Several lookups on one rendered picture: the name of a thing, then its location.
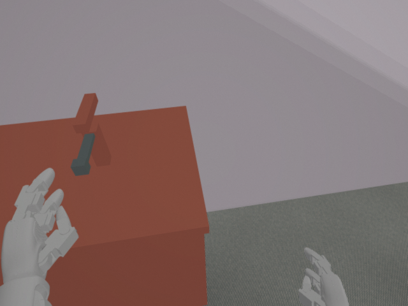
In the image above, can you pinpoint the robot left forearm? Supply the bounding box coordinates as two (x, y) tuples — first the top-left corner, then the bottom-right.
(0, 275), (52, 306)

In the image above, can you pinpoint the robot right hand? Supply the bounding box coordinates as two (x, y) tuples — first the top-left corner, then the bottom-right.
(298, 247), (349, 306)

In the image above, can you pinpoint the robot left hand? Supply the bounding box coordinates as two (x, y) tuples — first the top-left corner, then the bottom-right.
(1, 168), (78, 284)

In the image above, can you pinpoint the counter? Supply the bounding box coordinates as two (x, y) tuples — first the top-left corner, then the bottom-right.
(0, 93), (209, 306)

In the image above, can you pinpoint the tap lever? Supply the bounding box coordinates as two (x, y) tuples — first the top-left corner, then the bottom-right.
(71, 133), (95, 176)

